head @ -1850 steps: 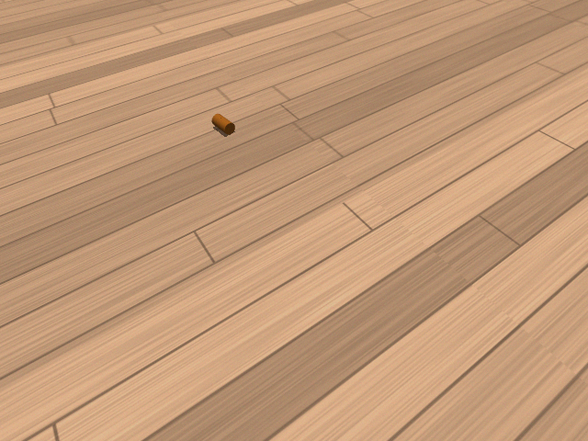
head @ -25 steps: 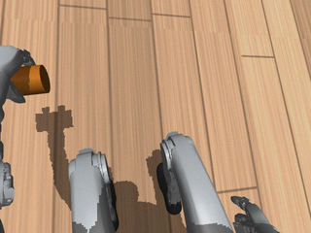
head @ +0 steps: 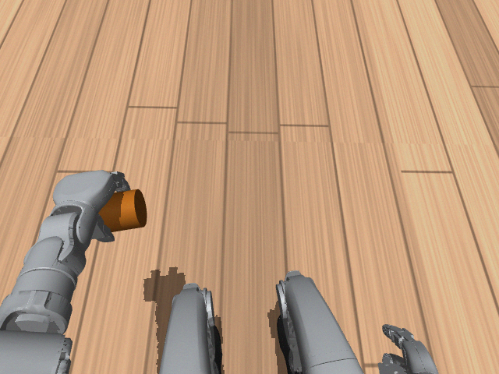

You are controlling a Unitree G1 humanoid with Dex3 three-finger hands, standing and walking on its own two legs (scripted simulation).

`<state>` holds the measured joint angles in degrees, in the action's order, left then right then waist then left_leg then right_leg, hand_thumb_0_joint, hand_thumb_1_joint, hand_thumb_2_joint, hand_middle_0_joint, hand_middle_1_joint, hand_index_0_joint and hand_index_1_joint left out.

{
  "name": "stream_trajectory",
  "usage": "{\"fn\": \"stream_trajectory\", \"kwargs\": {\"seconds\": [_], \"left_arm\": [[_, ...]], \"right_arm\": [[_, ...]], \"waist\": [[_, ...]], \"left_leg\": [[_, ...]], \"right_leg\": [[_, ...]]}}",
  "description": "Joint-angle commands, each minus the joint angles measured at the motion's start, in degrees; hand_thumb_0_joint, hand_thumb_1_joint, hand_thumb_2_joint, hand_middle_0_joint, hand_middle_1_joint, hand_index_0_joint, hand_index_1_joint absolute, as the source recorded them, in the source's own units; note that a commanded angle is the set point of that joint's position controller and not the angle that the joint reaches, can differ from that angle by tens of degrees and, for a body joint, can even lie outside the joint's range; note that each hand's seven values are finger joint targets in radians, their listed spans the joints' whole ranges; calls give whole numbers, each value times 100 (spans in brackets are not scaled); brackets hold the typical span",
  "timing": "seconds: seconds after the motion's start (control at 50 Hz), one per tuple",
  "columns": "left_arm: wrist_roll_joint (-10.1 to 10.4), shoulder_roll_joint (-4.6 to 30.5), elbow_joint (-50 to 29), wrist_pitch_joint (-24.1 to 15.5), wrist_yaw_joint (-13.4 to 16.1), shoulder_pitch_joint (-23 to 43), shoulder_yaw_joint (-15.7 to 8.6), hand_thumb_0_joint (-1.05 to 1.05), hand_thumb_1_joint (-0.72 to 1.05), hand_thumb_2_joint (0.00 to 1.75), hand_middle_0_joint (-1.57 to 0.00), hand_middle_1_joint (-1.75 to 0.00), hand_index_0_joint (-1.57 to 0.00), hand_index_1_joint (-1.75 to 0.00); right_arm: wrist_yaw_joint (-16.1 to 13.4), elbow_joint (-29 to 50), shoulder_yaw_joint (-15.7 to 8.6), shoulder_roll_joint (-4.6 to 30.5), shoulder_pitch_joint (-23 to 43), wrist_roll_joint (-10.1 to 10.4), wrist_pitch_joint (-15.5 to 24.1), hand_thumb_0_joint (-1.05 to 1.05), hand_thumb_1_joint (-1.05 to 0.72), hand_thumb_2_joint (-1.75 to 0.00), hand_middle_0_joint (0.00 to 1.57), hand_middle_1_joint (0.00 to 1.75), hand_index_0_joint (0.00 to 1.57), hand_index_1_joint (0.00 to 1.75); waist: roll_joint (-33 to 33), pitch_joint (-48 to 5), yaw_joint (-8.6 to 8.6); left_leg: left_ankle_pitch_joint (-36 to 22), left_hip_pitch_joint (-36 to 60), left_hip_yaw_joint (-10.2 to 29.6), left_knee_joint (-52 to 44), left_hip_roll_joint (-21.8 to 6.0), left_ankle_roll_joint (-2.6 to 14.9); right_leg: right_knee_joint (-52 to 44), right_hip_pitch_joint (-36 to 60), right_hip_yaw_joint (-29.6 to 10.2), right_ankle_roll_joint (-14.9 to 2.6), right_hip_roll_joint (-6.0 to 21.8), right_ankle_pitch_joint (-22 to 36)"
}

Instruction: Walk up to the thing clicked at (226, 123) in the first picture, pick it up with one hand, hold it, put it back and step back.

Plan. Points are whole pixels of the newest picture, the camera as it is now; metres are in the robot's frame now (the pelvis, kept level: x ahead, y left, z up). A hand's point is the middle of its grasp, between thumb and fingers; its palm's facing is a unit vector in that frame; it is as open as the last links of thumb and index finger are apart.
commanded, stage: lift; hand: left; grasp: from above
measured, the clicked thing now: (105, 213) +0.42 +0.24 -0.09
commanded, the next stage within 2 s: hold in 0.66 s
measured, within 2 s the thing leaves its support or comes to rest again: neither
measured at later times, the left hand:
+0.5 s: hand (71, 192) +0.39 +0.23 +0.05, palm faces -0.44 -0.05 -0.90, open 9.9 cm
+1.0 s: hand (42, 170) +0.39 +0.24 +0.11, palm faces -0.47 -0.03 -0.88, open 9.9 cm
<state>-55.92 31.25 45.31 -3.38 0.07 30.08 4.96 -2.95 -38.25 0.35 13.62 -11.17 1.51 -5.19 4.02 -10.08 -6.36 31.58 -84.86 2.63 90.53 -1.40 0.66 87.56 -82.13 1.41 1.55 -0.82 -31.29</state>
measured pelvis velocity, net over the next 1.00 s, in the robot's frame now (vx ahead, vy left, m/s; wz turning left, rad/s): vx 0.08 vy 0.01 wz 0.01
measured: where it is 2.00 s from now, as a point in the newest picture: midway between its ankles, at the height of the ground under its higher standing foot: (254, 369)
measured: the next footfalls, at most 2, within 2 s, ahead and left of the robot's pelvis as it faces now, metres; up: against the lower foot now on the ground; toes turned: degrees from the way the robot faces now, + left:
none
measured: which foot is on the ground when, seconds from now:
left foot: down 0.00-1.00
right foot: down 0.00-1.00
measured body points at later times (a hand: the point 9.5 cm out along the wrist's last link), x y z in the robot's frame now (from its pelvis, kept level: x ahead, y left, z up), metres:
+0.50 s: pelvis +0.05 +0.00 +0.13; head +0.11 +0.00 +0.57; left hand +0.41 +0.23 +0.11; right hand +0.13 -0.27 +0.00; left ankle +0.08 +0.11 -0.55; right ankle +0.08 -0.14 -0.55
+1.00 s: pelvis +0.08 +0.01 +0.17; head +0.12 +0.00 +0.61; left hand +0.41 +0.24 +0.16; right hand +0.19 -0.26 +0.04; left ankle +0.08 +0.11 -0.55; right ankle +0.08 -0.14 -0.55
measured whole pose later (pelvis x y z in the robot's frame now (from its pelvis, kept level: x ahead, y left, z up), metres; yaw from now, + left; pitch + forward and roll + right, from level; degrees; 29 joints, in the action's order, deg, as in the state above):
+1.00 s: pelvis +0.08 +0.01 +0.17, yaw +0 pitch +9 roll -1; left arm -57.9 24.0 42.8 -2.2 1.1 18.0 11.3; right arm -3.4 -41.1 -3.0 14.1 -13.7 2.6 -2.0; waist 3.0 -5.3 -1.4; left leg 21.1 -31.6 -1.3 43.6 -0.8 1.0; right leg 41.3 -30.3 -1.8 1.8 0.1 -20.1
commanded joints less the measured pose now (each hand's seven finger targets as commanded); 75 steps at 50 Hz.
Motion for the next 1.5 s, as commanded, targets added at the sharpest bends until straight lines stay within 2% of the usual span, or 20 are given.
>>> {"fn": "stream_trajectory", "kwargs": {"seconds": [0.0,0.1,0.14,0.2,0.24,0.28,0.34,0.4,0.44,0.48,0.5,0.54,0.58,0.76,0.84,0.98,1.02,1.06,1.42,1.48], "left_arm": [[39,1247,-1034,-61,358,1538,-405,0,65,56,-93,-66,-98,-61],[-85,1025,-1037,-73,684,1567,-294,0,67,59,-94,-71,-99,-65],[-111,814,-774,-77,726,1537,-115,0,66,60,-93,-71,-98,-66],[-202,820,-678,-69,842,1449,-105,0,67,59,-92,-73,-98,-67],[-211,535,-562,-19,901,1488,93,0,70,65,-94,-77,-100,-71],[-231,689,-498,41,981,1492,7,0,69,67,-93,-79,-99,-73],[-235,521,-365,127,995,1317,118,0,71,69,-96,-79,-101,-74],[-247,607,-329,206,1004,1209,23,0,69,69,-94,-78,-99,-73],[-217,463,-339,252,975,1121,109,0,71,68,-96,-78,-101,-72],[-217,592,-405,272,922,1069,46,0,70,68,-95,-77,-101,-71],[-188,393,-407,276,872,997,159,0,69,68,-95,-77,-100,-72],[-183,507,-596,284,810,983,81,0,70,67,-95,-78,-101,-72],[-126,510,-821,280,773,1005,51,0,68,67,-94,-76,-100,-71],[-112,389,-1212,166,521,837,165,0,66,64,-91,-77,-97,-70],[-224,512,-1274,143,438,783,130,0,63,65,-89,-75,-95,-69],[-118,538,-1568,70,313,644,58,0,67,69,-92,-78,-98,-72],[-155,380,-1451,106,291,446,157,0,66,72,-93,-77,-98,-72],[-175,486,-1459,113,240,376,120,0,66,69,-91,-77,-97,-72],[-104,520,-1942,110,53,294,116,0,65,70,-91,-81,-97,-74],[-74,488,-2049,118,40,346,137,0,68,74,-92,-84,-98,-78]], "right_arm": [[-152,384,-343,903,-365,47,314,0,-90,-90,20,30,20,30],[-173,245,-389,874,-467,69,517,0,-90,-90,20,30,20,30],[-173,168,-423,883,-458,71,586,0,-90,-90,20,30,20,30],[-156,131,-463,901,-488,78,643,0,-90,-90,20,30,20,30],[-135,120,-448,887,-511,75,672,0,-90,-90,20,30,20,30],[-128,83,-475,896,-512,79,688,0,-90,-90,20,30,20,30],[-110,80,-484,884,-570,89,688,0,-90,-90,20,30,20,30],[-96,90,-529,899,-540,78,679,0,-90,-90,20,30,20,30],[-86,153,-515,867,-546,91,671,0,-90,-90,20,30,20,30],[-88,171,-537,878,-493,93,648,0,-90,-90,20,30,20,30],[-84,179,-541,868,-533,98,645,0,-90,-90,20,30,20,30],[-86,189,-580,887,-500,89,626,0,-90,-90,20,30,20,30],[-84,216,-574,873,-536,88,611,0,-90,-90,20,30,20,30],[-83,307,-592,882,-400,106,550,0,-90,-89,20,30,20,30],[-88,310,-588,902,-376,114,525,0,-90,-89,20,30,20,30],[-82,396,-587,900,-214,121,477,0,-90,-90,20,30,20,30],[-81,399,-571,874,-208,131,468,0,-90,-90,20,30,20,30],[-88,411,-580,902,-158,136,439,0,-89,-89,20,30,20,30],[-130,632,-511,871,278,176,364,0,-90,-90,20,30,20,30],[-144,652,-488,862,297,176,350,0,-90,-90,20,30,20,30]], "waist": [[229,-2218,-34],[161,-2023,-34],[232,-1843,-49],[229,-1802,59],[199,-1636,35],[128,-1604,90],[64,-1500,126],[85,-1509,251],[-34,-1463,230],[-109,-1426,314],[-133,-1436,261],[-96,-1519,355],[-49,-1573,326],[-11,-1258,381],[12,-1259,413],[-99,-1173,487],[-174,-1078,481],[-201,-1045,518],[-276,-792,644],[-373,-850,579]], "left_leg": [[254,2632,107,-2162,92,109],[-123,3286,8,-2681,127,73],[-196,3569,12,-2915,113,50],[-446,3966,-17,-3243,128,29],[-514,4216,-8,-3477,111,20],[-742,4424,-62,-3637,124,18],[-1214,4706,-77,-3855,130,0],[-1535,4989,-109,-4089,123,-21],[-1698,5140,-103,-4218,126,-7],[-1835,5260,-175,-4326,161,13],[-1961,5342,-181,-4367,162,13],[-2214,5585,-202,-4488,162,1],[-2403,5781,-167,-4603,141,-18],[-2559,6333,-145,-5114,89,-61],[-2939,6531,-150,-5195,94,-72],[-3107,6700,-272,-5342,159,-38],[-3216,6683,-251,-5376,157,-37],[-3330,6715,-276,-5403,151,-22],[-2905,7075,-340,-5867,208,11],[-2920,7125,-409,-5862,241,52]], "right_leg": [[-1927,2019,7,-237,-158,158],[-2666,2681,-131,-236,-156,338],[-2861,2793,-134,-230,-162,436],[-3167,3163,-145,-232,-158,634],[-3364,3314,-123,-228,-178,727],[-3578,3620,-136,-217,-174,901],[-3776,3921,-145,-220,-171,1305],[-3930,4271,-132,-229,-171,1570],[-4081,4477,-151,-222,-184,1705],[-4259,4715,-184,-208,-168,1840],[-4289,4777,-190,-216,-175,1962],[-4379,4997,-182,-222,-171,2173],[-4439,5117,-169,-227,-191,2285],[-4824,5335,-95,-264,-225,2269],[-4900,5497,-111,-263,-224,2546],[-5157,5934,-182,-229,-186,2791],[-5162,5964,-181,-228,-195,2883],[-5201,6038,-174,-220,-188,2963],[-5652,6375,-230,-189,-140,2649],[-5730,6426,-274,-143,-107,2783]]}}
